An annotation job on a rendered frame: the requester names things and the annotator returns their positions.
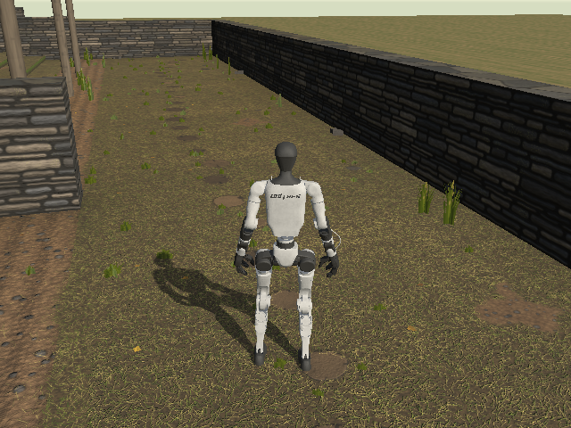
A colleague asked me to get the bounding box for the left robot hand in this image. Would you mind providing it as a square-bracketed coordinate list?
[234, 253, 254, 276]

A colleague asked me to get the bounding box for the robot right upper arm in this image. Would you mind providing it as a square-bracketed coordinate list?
[304, 180, 327, 230]

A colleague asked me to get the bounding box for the left robot forearm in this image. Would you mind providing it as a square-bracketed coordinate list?
[236, 216, 253, 256]

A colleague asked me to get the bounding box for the robot left shin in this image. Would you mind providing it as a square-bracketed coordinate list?
[254, 294, 268, 353]

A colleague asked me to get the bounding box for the right robot forearm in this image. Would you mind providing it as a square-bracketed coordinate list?
[319, 216, 336, 257]

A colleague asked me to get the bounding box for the right robot hand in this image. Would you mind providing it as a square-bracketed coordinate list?
[319, 254, 339, 277]

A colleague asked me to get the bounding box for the left robot thigh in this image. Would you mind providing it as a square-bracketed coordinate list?
[255, 249, 273, 310]

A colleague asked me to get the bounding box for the robot left upper arm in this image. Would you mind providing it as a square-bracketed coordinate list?
[244, 180, 268, 230]

